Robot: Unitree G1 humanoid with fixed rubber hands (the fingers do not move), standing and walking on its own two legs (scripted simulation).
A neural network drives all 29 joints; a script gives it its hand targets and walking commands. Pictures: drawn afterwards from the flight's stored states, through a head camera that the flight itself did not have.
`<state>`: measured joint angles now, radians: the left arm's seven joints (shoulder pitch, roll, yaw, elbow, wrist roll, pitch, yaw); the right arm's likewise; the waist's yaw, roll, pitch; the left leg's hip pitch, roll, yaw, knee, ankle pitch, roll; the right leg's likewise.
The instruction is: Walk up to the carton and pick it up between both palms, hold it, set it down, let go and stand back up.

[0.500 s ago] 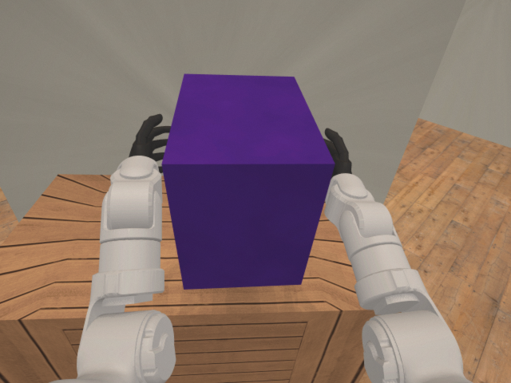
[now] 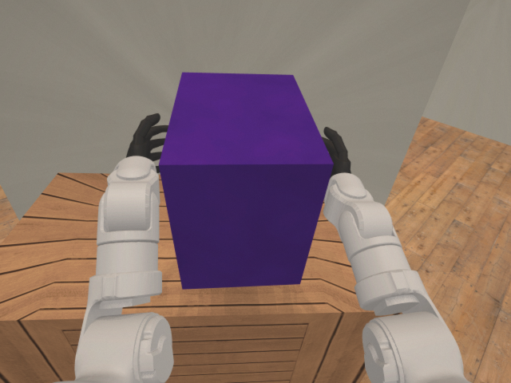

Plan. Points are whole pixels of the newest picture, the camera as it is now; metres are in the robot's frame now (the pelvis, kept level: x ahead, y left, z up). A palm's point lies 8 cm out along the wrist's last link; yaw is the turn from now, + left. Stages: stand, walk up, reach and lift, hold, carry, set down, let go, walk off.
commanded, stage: hold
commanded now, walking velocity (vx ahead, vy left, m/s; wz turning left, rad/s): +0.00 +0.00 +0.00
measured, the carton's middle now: (240, 177) +0.42 +0.00 +0.17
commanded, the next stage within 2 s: none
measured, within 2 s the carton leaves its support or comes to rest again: neither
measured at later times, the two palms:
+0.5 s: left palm (139, 164) +0.36 +0.15 +0.23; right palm (334, 176) +0.36 -0.14 +0.22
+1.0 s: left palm (140, 164) +0.36 +0.15 +0.24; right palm (337, 177) +0.36 -0.14 +0.22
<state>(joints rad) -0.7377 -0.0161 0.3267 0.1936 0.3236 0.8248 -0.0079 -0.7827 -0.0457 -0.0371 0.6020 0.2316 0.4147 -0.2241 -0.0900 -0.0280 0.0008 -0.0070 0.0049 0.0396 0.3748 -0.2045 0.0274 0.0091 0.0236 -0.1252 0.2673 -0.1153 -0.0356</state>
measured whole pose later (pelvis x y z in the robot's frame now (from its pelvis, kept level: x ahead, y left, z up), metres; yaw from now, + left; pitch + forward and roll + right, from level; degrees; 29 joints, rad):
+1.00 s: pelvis +0.00 +0.00 +0.00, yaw +0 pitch -10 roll -1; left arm -0.74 -0.02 0.32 0.20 0.32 0.82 0.00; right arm -0.78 -0.05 -0.03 0.61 0.23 0.42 -0.22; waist -0.09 -0.02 -0.01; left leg -0.01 0.00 0.04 0.38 -0.20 0.03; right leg 0.01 0.02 -0.12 0.27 -0.11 -0.03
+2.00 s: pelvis +0.00 +0.00 +0.00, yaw +0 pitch -10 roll -1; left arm -0.74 -0.02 0.32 0.20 0.33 0.82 0.00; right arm -0.79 -0.05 -0.04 0.62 0.23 0.41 -0.22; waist -0.09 -0.03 0.00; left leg 0.00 0.00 0.04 0.37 -0.20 0.03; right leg 0.01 0.02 -0.12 0.27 -0.12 -0.03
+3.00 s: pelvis -0.01 +0.00 +0.00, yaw +0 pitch -10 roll -1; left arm -0.75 -0.02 0.33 0.23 0.33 0.81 -0.01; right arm -0.80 -0.04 -0.05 0.63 0.21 0.41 -0.22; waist -0.09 -0.03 -0.01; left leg -0.02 0.00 0.04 0.38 -0.19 0.03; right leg 0.00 0.02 -0.12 0.28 -0.11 -0.03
